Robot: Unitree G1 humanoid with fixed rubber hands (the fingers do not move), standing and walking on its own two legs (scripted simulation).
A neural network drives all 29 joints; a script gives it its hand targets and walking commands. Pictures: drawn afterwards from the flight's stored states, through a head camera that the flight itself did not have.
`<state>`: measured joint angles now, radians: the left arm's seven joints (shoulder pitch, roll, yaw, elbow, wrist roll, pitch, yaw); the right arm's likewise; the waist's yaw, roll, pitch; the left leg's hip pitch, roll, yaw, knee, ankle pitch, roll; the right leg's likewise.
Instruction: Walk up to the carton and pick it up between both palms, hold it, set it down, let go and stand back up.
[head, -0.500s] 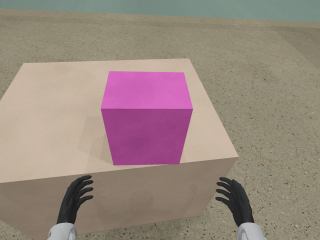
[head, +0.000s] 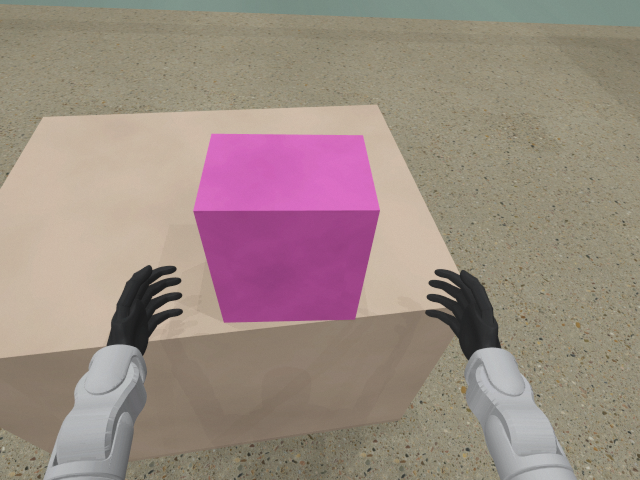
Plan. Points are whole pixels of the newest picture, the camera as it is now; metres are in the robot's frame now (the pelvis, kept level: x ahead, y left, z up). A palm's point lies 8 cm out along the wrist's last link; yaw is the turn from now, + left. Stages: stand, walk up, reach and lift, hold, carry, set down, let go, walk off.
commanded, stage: reach and lift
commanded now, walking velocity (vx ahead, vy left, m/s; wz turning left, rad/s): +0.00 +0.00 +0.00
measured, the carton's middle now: (289, 234) +0.46 +0.07 +0.02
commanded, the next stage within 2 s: none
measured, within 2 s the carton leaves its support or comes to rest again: neither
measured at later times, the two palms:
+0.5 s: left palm (130, 262) +0.32 +0.24 +0.11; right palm (473, 265) +0.35 -0.17 +0.10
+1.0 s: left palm (126, 191) +0.38 +0.24 +0.17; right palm (473, 195) +0.40 -0.16 +0.17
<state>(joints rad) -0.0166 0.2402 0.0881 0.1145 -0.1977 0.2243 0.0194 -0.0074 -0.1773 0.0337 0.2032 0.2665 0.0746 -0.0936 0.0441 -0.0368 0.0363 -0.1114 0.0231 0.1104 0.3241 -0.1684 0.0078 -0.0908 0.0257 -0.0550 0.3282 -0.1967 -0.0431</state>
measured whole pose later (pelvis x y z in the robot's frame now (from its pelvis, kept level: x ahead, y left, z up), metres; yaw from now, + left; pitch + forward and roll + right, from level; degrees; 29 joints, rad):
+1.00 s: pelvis -0.02 -0.01 +0.00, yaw +1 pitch +3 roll +0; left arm -0.72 0.38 0.15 0.36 -0.24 0.63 0.05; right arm -0.77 -0.31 0.03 0.56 0.42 0.40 -0.14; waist 0.02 -0.03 -0.03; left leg -0.28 0.04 0.09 0.37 -0.15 0.00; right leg -0.23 0.04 -0.07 0.34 -0.16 -0.05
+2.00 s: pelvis -0.01 -0.01 -0.01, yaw +2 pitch +12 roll -1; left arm -0.78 0.27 0.10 0.96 -0.15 0.03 0.04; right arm -0.79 -0.16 -0.01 0.97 0.25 0.04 -0.14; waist 0.03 -0.02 -0.12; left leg -0.47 0.04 0.06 0.44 -0.17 0.00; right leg -0.42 0.04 -0.10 0.40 -0.19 -0.05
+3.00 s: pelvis +0.00 +0.01 +0.00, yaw +2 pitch +4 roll -1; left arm -0.73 -0.01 0.47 0.90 0.30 -0.09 0.05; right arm -0.68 0.13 -0.56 0.91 -0.37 -0.19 -0.06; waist 0.05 -0.04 0.00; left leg -0.27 0.02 0.08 0.37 -0.16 0.02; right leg -0.20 0.02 -0.08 0.30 -0.16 -0.03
